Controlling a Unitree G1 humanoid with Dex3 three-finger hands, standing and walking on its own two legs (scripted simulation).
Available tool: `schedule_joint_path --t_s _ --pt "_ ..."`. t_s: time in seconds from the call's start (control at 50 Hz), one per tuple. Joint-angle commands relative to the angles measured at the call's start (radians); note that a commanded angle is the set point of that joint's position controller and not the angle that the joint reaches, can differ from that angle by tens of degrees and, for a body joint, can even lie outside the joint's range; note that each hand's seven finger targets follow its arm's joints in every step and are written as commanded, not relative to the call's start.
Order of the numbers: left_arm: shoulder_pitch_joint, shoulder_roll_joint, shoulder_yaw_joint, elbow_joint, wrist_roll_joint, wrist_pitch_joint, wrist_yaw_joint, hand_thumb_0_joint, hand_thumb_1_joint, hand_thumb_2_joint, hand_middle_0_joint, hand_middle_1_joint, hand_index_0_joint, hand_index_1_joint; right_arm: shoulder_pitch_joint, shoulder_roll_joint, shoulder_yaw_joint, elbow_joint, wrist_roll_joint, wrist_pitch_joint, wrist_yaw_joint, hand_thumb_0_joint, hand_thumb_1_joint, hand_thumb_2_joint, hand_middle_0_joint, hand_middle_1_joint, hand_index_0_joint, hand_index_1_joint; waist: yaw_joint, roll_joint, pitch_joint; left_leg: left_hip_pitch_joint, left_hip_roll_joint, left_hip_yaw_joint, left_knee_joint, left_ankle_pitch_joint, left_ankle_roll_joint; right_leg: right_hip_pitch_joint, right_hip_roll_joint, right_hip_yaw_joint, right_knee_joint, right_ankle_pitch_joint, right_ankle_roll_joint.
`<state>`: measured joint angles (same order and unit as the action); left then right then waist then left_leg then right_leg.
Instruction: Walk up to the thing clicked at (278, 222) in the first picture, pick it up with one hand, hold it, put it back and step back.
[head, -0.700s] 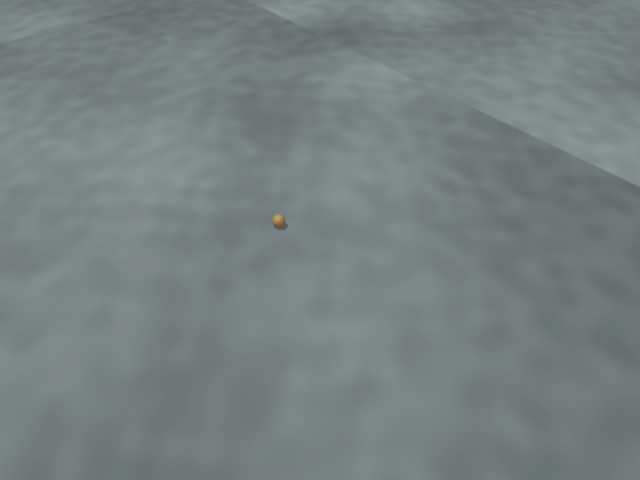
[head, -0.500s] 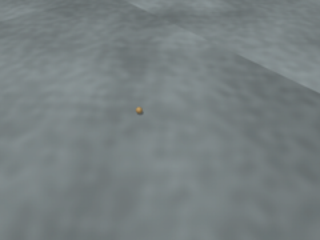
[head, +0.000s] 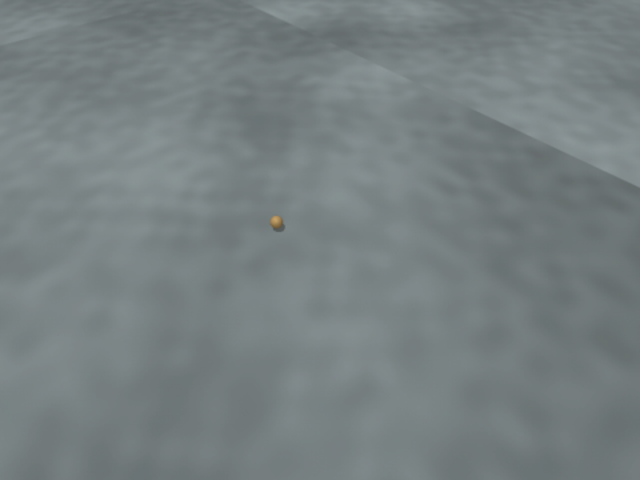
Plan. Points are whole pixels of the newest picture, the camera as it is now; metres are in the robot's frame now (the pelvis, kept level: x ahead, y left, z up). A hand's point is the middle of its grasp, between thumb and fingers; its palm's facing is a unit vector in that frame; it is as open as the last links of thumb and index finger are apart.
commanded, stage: stand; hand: left
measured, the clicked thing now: (276, 222) +1.23 +0.24 -0.75
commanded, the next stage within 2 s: walk up in 0.42 s
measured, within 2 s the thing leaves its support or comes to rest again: neither
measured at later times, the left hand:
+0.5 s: hand out of the picture +0.08 +0.26 -0.15, palm faces -0.02 -0.94 -0.33, open 7.4 cm
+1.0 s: hand (105, 434) +0.22 +0.35 -0.16, palm faces -0.10 -0.94 -0.33, open 7.4 cm
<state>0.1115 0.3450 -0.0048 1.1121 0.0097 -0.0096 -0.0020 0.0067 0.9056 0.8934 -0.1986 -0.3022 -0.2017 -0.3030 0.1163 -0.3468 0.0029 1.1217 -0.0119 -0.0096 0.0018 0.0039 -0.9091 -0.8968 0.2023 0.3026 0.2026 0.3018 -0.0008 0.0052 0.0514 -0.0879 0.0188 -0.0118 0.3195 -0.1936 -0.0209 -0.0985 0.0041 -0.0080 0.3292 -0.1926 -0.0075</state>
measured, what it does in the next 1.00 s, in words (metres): walks ahead: left foot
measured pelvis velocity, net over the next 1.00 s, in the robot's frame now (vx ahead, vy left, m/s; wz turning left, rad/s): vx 0.15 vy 0.07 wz -0.03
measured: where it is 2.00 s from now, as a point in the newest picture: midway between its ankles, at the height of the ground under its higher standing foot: (323, 369)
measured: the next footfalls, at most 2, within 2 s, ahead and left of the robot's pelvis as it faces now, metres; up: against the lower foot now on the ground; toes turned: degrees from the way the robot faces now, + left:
left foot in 0.70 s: +0.16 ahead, +0.18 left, +0.00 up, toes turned +4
right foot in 1.18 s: +0.40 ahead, -0.09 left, +0.00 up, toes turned -5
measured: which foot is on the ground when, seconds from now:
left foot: down 0.00-0.48, up 0.50-0.68, down 0.70-1.00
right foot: down 0.00-0.72, up 0.74-1.00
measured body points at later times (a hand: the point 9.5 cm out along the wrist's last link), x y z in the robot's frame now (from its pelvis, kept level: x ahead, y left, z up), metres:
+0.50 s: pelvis +0.01 +0.00 +0.00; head +0.01 +0.00 +0.45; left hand +0.08 +0.31 -0.13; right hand +0.07 -0.30 -0.13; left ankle -0.01 +0.13 -0.74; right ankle -0.01 -0.11 -0.74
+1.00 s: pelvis +0.15 +0.07 -0.01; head +0.16 +0.10 +0.44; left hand +0.22 +0.40 -0.13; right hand +0.16 -0.25 -0.11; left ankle +0.12 +0.17 -0.75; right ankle +0.24 -0.09 -0.70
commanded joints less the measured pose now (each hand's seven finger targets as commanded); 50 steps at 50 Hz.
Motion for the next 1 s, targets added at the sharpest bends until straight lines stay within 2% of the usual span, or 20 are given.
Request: schedule_joint_path --t_s 0.0,0.38,0.4,0.42,0.44,0.46,0.48,0.5,0.54,0.58,0.62,0.66,0.68,0.7,0.72,0.74,0.78,0.82,0.88,0.98 --pt "-0.037 0.21 0.044 -0.054 -0.005 -0.025 0.013 0.0 0.9 0.9 -0.2 -0.3 -0.2 -0.3 -0.036 -0.21 -0.04 -0.061 0.006 -0.021 -0.013 0.0 -0.9 -0.9 0.2 0.3 0.2 0.3 0.002 -0.006 -0.074 0.002 0.107 -0.077 -0.04 0.156 0.039 0.011 -0.129 0.101 -0.052 0.178 -0.024" --pt "-0.03 0.214 0.043 -0.053 -0.003 -0.026 0.013 0.0 0.9 0.9 -0.2 -0.3 -0.2 -0.3 -0.035 -0.211 -0.04 -0.061 0.005 -0.021 -0.013 0.0 -0.9 -0.9 0.2 0.3 0.2 0.3 0.002 -0.001 -0.074 0.008 0.113 -0.081 -0.042 0.175 0.043 0.014 -0.132 0.103 -0.056 0.187 -0.023" --pt "0.042 0.309 0.108 -0.104 0.015 -0.04 -0.017 0.0 0.9 0.9 -0.2 -0.3 -0.2 -0.3 0.031 -0.292 -0.096 -0.118 -0.012 -0.039 0.01 0.0 -0.9 -0.9 0.2 0.3 0.2 0.3 0.008 -0.028 -0.18 -0.001 0.066 -0.079 0.067 -0.327 0.117 0.051 -0.076 0.106 0.022 -0.319 -0.062" --pt "0.065 0.313 0.115 -0.092 0.025 -0.041 -0.027 0.0 0.9 0.9 -0.2 -0.3 -0.2 -0.3 0.012 -0.297 -0.105 -0.12 -0.021 -0.038 0.022 0.0 -0.9 -0.9 0.2 0.3 0.2 0.3 0.03 -0.018 -0.085 -0.152 0.066 -0.095 0.103 -0.489 0.13 0.009 -0.112 0.169 0.019 -0.503 -0.087" --pt "0.084 0.313 0.124 -0.106 0.029 -0.046 -0.032 0.0 0.9 0.9 -0.2 -0.3 -0.2 -0.3 -0.041 -0.28 -0.104 -0.15 -0.024 -0.038 0.029 0.0 -0.9 -0.9 0.2 0.3 0.2 0.3 0.054 -0.036 -0.005 -0.299 0.053 -0.081 0.162 -0.468 0.123 0.008 -0.16 0.256 -0.013 -0.567 -0.119" --pt "0.114 0.332 0.134 -0.109 0.029 -0.048 -0.035 0.0 0.9 0.9 -0.2 -0.3 -0.2 -0.3 -0.095 -0.244 -0.101 -0.185 -0.026 -0.038 0.036 0.0 -0.9 -0.9 0.2 0.3 0.2 0.3 0.084 -0.122 0.075 -0.466 0.007 0.002 0.295 -0.36 0.091 0.063 -0.239 0.366 -0.106 -0.634 -0.172" --pt "0.154 0.349 0.145 -0.121 0.032 -0.057 -0.033 0.0 0.9 0.9 -0.2 -0.3 -0.2 -0.3 -0.124 -0.228 -0.101 -0.207 -0.034 -0.04 0.038 0.0 -0.9 -0.9 0.2 0.3 0.2 0.3 0.117 -0.175 0.125 -0.605 0.016 0.013 0.461 -0.31 0.065 0.118 -0.351 0.503 -0.21 -0.585 -0.238" --pt "0.158 0.355 0.145 -0.137 0.035 -0.064 -0.034 0.0 0.9 0.9 -0.2 -0.3 -0.2 -0.3 -0.116 -0.237 -0.103 -0.213 -0.032 -0.047 0.038 0.0 -0.9 -0.9 0.2 0.3 0.2 0.3 0.11 -0.121 0.127 -0.632 0.057 -0.041 0.492 -0.28 0.059 0.133 -0.397 0.543 -0.216 -0.484 -0.284" --pt "0.094 0.344 0.146 -0.177 0.027 -0.067 -0.035 0.0 0.9 0.9 -0.2 -0.3 -0.2 -0.3 -0.026 -0.253 -0.115 -0.206 -0.028 -0.053 0.052 0.0 -0.9 -0.9 0.2 0.3 0.2 0.3 0.054 -0.091 0.056 -0.515 0.084 -0.053 0.489 -0.265 0.047 0.085 -0.323 0.416 -0.205 -0.471 -0.245" --pt "0.042 0.35 0.144 -0.219 0.034 -0.065 -0.043 0.0 0.9 0.9 -0.2 -0.3 -0.2 -0.3 0.016 -0.25 -0.123 -0.213 -0.024 -0.058 0.065 0.0 -0.9 -0.9 0.2 0.3 0.2 0.3 0.026 -0.171 0.041 -0.371 0.087 -0.032 0.377 -0.254 0.045 -0.008 -0.281 0.303 -0.174 -0.387 -0.214" --pt "0.029 0.334 0.135 -0.244 0.026 -0.059 -0.051 0.0 0.9 0.9 -0.2 -0.3 -0.2 -0.3 0.042 -0.244 -0.132 -0.219 -0.028 -0.06 0.068 0.0 -0.9 -0.9 0.2 0.3 0.2 0.3 0.009 -0.178 0.05 -0.225 0.056 0.029 0.308 -0.153 0.029 -0.146 -0.215 0.194 -0.135 -0.316 -0.18" --pt "-0.012 0.313 0.128 -0.263 0.02 -0.048 -0.059 0.0 0.9 0.9 -0.2 -0.3 -0.2 -0.3 0.2 -0.244 -0.154 -0.181 -0.028 -0.065 0.06 0.0 -0.9 -0.9 0.2 0.3 0.2 0.3 -0.08 -0.105 0.021 0.037 0.009 0.084 0.176 -0.014 0.02 -0.316 -0.144 0.091 0.045 -0.321 -0.139" --pt "0.012 0.27 0.114 -0.274 0.025 -0.045 -0.059 0.0 0.9 0.9 -0.2 -0.3 -0.2 -0.3 0.324 -0.283 -0.175 -0.146 -0.034 -0.069 0.046 0.0 -0.9 -0.9 0.2 0.3 0.2 0.3 -0.134 0.033 -0.046 0.24 -0.009 0.062 0.17 -0.068 0.035 -0.432 -0.091 0.049 0.271 -0.282 -0.118" --pt "0.068 0.179 0.092 -0.284 0.017 -0.045 -0.056 0.0 0.9 0.9 -0.2 -0.3 -0.2 -0.3 0.426 -0.383 -0.199 -0.142 -0.047 -0.079 0.031 0.0 -0.9 -0.9 0.2 0.3 0.2 0.3 -0.17 0.335 -0.08 0.318 0.201 -0.304 -0.048 -0.439 0.097 -0.597 0.06 -0.013 0.65 -0.377 -0.073" --pt "0.083 0.223 0.099 -0.274 0.012 -0.04 -0.043 0.0 0.9 0.9 -0.2 -0.3 -0.2 -0.3 0.355 -0.438 -0.2 -0.185 -0.036 -0.087 0.031 0.0 -0.9 -0.9 0.2 0.3 0.2 0.3 -0.131 0.259 -0.049 0.149 0.378 -0.673 -0.201 -0.701 0.169 -0.623 0.072 0.138 0.799 -0.376 -0.058" --pt "0.097 0.294 0.102 -0.265 0.011 -0.042 -0.036 0.0 0.9 0.9 -0.2 -0.3 -0.2 -0.3 0.239 -0.431 -0.192 -0.227 -0.006 -0.086 0.03 0.0 -0.9 -0.9 0.2 0.3 0.2 0.3 -0.074 0.15 0.027 0.03 0.409 -0.67 -0.229 -0.703 0.213 -0.605 0.006 0.2 0.849 -0.297 -0.064" --pt "0.18 0.316 0.11 -0.208 -0.01 -0.042 -0.043 0.0 0.9 0.9 -0.2 -0.3 -0.2 -0.3 0.135 -0.344 -0.155 -0.272 -0.003 -0.091 0.028 0.0 -0.9 -0.9 0.2 0.3 0.2 0.3 0.006 0.089 0.08 -0.037 0.304 -0.401 -0.165 -0.512 0.175 -0.549 -0.046 0.184 0.794 -0.17 -0.042" --pt "0.212 0.318 0.114 -0.188 0.0 -0.043 -0.054 0.0 0.9 0.9 -0.2 -0.3 -0.2 -0.3 0.151 -0.316 -0.144 -0.276 -0.002 -0.097 0.028 0.0 -0.9 -0.9 0.2 0.3 0.2 0.3 0.0 0.124 0.075 -0.065 0.264 -0.261 -0.167 -0.349 0.186 -0.492 -0.07 0.141 0.706 -0.106 -0.012" --pt "0.163 0.293 0.11 -0.223 0.008 -0.04 -0.071 0.0 0.9 0.9 -0.2 -0.3 -0.2 -0.3 0.188 -0.314 -0.142 -0.284 -0.001 -0.105 0.03 0.0 -0.9 -0.9 0.2 0.3 0.2 0.3 -0.012 0.117 0.09 -0.042 0.25 -0.161 -0.184 -0.225 0.21 -0.489 -0.084 0.1 0.583 -0.061 0.022" --pt "0.028 0.25 0.102 -0.293 0.01 -0.042 -0.089 0.0 0.9 0.9 -0.2 -0.3 -0.2 -0.3 0.246 -0.319 -0.141 -0.299 0.008 -0.102 0.032 0.0 -0.9 -0.9 0.2 0.3 0.2 0.3 -0.048 0.113 0.091 0.016 0.22 -0.061 -0.146 -0.001 0.2 -0.463 -0.103 0.022 0.365 0.05 0.001"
